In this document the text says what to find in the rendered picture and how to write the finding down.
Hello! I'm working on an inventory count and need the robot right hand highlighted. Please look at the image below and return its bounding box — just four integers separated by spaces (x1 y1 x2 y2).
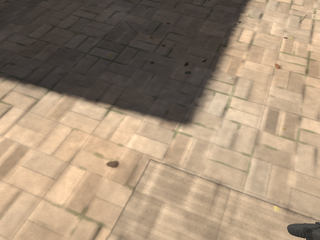
287 222 320 240

